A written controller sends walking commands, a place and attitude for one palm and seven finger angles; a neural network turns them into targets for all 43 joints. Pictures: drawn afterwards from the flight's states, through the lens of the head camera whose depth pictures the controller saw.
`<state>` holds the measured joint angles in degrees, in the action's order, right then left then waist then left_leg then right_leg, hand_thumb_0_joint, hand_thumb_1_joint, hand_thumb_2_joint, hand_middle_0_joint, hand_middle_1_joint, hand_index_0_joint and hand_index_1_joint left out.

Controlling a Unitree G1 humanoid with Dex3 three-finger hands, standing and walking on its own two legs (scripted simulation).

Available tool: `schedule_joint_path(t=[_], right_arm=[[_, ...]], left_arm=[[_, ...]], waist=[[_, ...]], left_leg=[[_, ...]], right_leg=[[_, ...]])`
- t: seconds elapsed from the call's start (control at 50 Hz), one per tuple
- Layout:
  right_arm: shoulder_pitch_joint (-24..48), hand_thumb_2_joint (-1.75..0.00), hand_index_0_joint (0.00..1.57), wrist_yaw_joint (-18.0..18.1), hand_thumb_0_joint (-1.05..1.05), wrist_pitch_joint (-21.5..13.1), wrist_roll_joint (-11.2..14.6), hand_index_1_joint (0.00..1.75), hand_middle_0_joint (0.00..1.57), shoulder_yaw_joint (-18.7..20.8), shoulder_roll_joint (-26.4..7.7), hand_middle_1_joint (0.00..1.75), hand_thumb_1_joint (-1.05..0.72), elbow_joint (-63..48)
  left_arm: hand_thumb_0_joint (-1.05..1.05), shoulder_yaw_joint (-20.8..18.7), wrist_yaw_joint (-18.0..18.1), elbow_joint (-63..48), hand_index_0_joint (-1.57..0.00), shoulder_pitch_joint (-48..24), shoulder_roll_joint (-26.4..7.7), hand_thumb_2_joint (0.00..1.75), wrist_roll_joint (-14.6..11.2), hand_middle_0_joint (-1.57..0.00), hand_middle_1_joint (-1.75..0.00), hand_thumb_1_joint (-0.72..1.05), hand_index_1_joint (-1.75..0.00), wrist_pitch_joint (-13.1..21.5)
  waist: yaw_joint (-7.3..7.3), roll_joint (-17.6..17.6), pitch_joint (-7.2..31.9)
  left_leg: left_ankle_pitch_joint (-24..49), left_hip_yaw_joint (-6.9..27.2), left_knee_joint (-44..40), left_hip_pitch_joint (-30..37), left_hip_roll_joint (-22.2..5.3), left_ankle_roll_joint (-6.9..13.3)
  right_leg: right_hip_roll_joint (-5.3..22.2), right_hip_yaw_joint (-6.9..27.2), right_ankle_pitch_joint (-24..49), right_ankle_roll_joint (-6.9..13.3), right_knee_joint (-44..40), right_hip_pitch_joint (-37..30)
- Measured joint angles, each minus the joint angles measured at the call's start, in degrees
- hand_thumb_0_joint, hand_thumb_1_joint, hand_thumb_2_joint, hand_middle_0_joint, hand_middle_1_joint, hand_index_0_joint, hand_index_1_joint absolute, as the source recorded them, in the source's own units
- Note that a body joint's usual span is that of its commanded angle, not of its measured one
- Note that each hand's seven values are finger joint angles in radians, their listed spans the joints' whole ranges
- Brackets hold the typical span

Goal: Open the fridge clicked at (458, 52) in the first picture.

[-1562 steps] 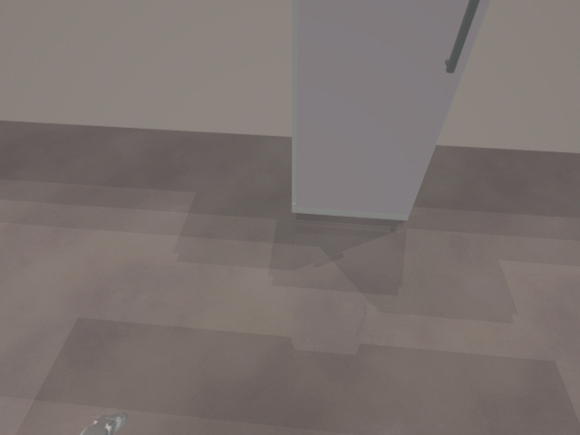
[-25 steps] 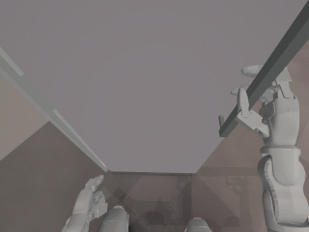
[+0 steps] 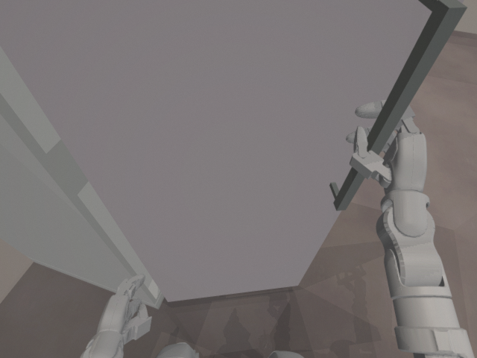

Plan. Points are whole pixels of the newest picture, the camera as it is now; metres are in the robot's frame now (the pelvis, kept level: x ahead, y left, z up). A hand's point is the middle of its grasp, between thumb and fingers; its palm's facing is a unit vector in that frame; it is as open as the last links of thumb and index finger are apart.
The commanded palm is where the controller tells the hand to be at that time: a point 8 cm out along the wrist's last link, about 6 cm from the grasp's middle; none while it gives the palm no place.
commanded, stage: stop walking and hold the door back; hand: right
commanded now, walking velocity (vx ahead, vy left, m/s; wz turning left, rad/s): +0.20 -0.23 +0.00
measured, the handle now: (371, 130) +0.40 -0.20 +0.18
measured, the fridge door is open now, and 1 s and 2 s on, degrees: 64 58 58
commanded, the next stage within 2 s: loosen the grip on the handle in 1.28 s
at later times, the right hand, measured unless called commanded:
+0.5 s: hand (351, 137) +0.39 -0.17 +0.17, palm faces +0.20 +0.97 -0.15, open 5.2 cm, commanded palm +0.39 -0.21 +0.15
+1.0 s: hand (348, 132) +0.41 -0.17 +0.17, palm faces +0.16 +0.98 -0.12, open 5.2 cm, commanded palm +0.39 -0.20 +0.15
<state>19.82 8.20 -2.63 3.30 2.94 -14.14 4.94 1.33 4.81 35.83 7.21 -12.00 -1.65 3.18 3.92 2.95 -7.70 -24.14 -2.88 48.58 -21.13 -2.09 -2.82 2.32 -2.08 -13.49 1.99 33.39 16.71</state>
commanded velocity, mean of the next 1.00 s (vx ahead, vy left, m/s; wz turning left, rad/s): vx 0.09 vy -0.03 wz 0.00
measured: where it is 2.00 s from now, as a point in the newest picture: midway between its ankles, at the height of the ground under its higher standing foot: outside the picture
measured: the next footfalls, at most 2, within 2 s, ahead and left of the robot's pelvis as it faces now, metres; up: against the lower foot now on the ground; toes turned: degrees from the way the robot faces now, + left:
left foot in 0.08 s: +0.06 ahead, +0.17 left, +0.00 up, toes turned +2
right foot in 0.40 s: -0.01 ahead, -0.13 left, +0.00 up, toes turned -7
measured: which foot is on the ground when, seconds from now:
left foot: up 0.00-0.06, down 0.08-0.42, up 0.44-0.62, down 0.64-1.00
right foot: down 0.00-0.08, up 0.10-0.38, down 0.40-0.66, up 0.68-0.92, down 0.94-1.00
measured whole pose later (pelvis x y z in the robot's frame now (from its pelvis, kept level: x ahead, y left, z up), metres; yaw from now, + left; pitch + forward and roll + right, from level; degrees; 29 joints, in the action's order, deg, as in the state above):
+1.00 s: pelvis -0.06 -0.01 +0.00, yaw +3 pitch -2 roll -1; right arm 50.4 3.3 -9.4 3.5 10.8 -18.7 56.1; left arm -0.4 5.6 42.8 12.7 -18.0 -2.2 4.7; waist -0.4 0.2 -4.8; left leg -12.8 -2.9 31.5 -17.2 -1.0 1.0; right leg 2.6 -4.2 -13.9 -0.9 30.1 14.1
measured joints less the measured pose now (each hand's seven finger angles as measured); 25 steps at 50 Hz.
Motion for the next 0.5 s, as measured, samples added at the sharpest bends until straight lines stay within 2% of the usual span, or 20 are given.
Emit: schedule_joint_path(t=[0.04,0.08,0.12,0.18,0.22,0.28,0.34,0.38,0.4,0.42,0.44,0.48,0.5], right_arm=[[4.1,-0.83,0.37,-0.3,-0.02,0.5,0.6,1.39,0.49,0.3,-1.0,1.41,-0.71,6.9],[8.8,-0.83,0.38,-0.8,-0.03,0.6,0.8,1.39,0.48,0.9,-2.4,1.41,-0.7,13.9],[12.4,-0.83,0.38,-0.9,-0.03,0.0,0.8,1.4,0.48,2.4,-2.4,1.4,-0.7,20.1],[15.9,-0.84,0.38,-2.1,-0.04,-1.5,0.5,1.4,0.47,4.1,-2.9,1.4,-0.71,28.6],[17.9,-0.82,0.39,-3.0,-0.05,-3.6,0.1,1.4,0.47,5.0,-3.7,1.4,-0.71,33.8],[21.1,-0.8,0.41,-4.6,-0.07,-5.5,-0.6,1.4,0.46,6.3,-4.8,1.4,-0.71,40.4],[24.1,-0.8,0.43,-5.0,-0.07,-6.4,-0.9,1.4,0.46,7.0,-5.2,1.4,-0.71,44.5],[25.9,-0.8,0.44,-4.8,-0.05,-6.8,-0.7,1.4,0.46,7.1,-4.9,1.4,-0.72,46.2],[26.9,-0.81,0.44,-4.8,-0.05,-7.1,-0.6,1.4,0.46,7.3,-4.6,1.4,-0.72,46.9],[27.9,-0.81,0.44,-4.9,-0.04,-7.5,-0.4,1.4,0.46,7.5,-4.6,1.4,-0.72,47.6],[28.6,-0.82,0.43,-4.8,-0.04,-7.8,-0.2,1.4,0.46,7.5,-4.8,1.4,-0.73,48.0],[29.0,-0.82,0.43,-4.2,-0.03,-8.0,0.4,1.4,0.46,7.3,-5.1,1.4,-0.73,48.5],[29.1,-0.82,0.42,-3.8,-0.03,-8.0,0.6,1.4,0.46,7.3,-5.1,1.4,-0.74,49.0]], left_arm=[[0.01,1.0,0.1,0.2,-0.2,-0.1,0.6,0.9,-0.2,-0.2,-0.3,0.91,-0.3,-0.2],[0.01,2.0,0.1,0.5,-0.2,-0.2,1.3,0.9,-0.3,-0.2,-0.3,0.9,-0.3,-0.7],[0.01,2.0,0.0,1.7,-0.2,-1.4,0.7,0.9,0.1,-0.21,-0.3,0.9,-0.3,-1.7],[0.01,0.8,-0.3,4.1,-0.2,-1.3,-1.0,0.9,0.6,-0.21,-0.3,0.9,-0.3,-2.2],[0.01,-0.1,-0.3,5.2,-0.2,-0.4,-2.2,0.9,0.7,-0.21,-0.3,0.9,-0.3,-2.5],[0.01,-1.4,-0.1,6.3,-0.2,1.9,-4.2,0.9,0.6,-0.21,-0.3,0.9,-0.3,-2.6],[0.01,-2.8,0.4,7.1,-0.2,4.6,-6.5,0.9,0.3,-0.21,-0.3,0.9,-0.3,-2.1],[0.01,-3.6,0.7,7.9,-0.2,6.4,-7.9,0.9,0.1,-0.2,-0.3,0.91,-0.3,-1.4],[0.01,-3.9,0.9,8.0,-0.2,7.3,-8.7,0.9,0.0,-0.2,-0.3,0.91,-0.3,-1.1],[0.01,-4.3,1.2,8.3,-0.2,7.8,-9.0,0.9,0.0,-0.2,-0.3,0.91,-0.3,-0.8],[0.01,-4.6,1.4,8.6,-0.2,8.2,-8.9,0.9,-0.2,-0.2,-0.3,0.91,-0.3,-0.6],[0.02,-4.6,1.5,8.8,-0.19,9.4,-7.7,0.9,-0.7,-0.2,-0.3,0.91,-0.3,-0.2],[0.02,-4.3,1.4,8.9,-0.19,10.3,-6.8,0.9,-0.9,-0.2,-0.3,0.91,-0.3,-0.1]], waist=[[0.75,0.7,1.0],[1.13,-0.5,2.4],[0.37,0.1,1.9],[-0.19,-0.1,1.9],[-1.18,-1.1,2.1],[-3.28,-2.5,2.4],[-4.44,-3.5,2.4],[-5.12,-3.7,2.5],[-5.49,-3.1,2.7],[-5.92,-3.1,2.6],[-5.99,-3.1,1.9],[-5.52,-3.0,1.3],[-5.57,-2.7,1.7]], left_leg=[[1.3,-0.1,-6.1,3.2,0.0,-0.3],[4.8,0.7,-13.2,5.7,-0.7,0.9],[8.2,0.3,-11.2,4.2,-0.9,1.8],[9.3,1.3,-12.5,3.6,-2.2,1.8],[10.7,1.9,-14.1,3.3,-3.5,1.6],[12.4,2.1,-16.0,2.8,-5.4,1.2],[13.6,2.7,-16.8,1.9,-6.5,0.6],[13.8,3.1,-16.4,1.1,-6.7,0.1],[13.6,2.9,-15.6,0.4,-6.3,-0.1],[12.5,3.2,-14.0,-0.5,-6.0,-0.1],[9.2,3.7,-11.8,-1.3,-5.4,0.4],[2.5,3.6,-4.2,-3.5,-3.4,1.2],[1.4,3.0,-0.7,-4.5,-2.1,1.4]], right_leg=[[0.4,0.6,0.3,-0.9,0.9,0.8],[-0.1,0.4,-3.0,-1.4,5.1,3.6],[-1.5,2.7,-10.0,-2.2,14.0,7.1],[-4.1,4.0,-9.3,-3.5,27.0,11.1],[-4.5,3.4,-7.9,-3.9,29.9,11.9],[-3.6,2.0,-8.5,-3.8,24.3,9.7],[-2.7,-0.4,-10.8,-3.3,12.1,4.3],[-2.5,-2.4,-9.3,-2.9,2.4,-0.7],[-2.1,-3.1,-8.3,-2.6,-2.0,-3.2],[-2.0,-3.4,-3.6,-2.2,-4.3,-3.8],[-1.7,-3.7,0.1,-2.1,-3.8,-3.5],[-0.7,-4.7,-0.1,-2.1,-2.8,-3.6],[-0.1,-4.7,-0.7,-2.0,-3.0,-3.5]])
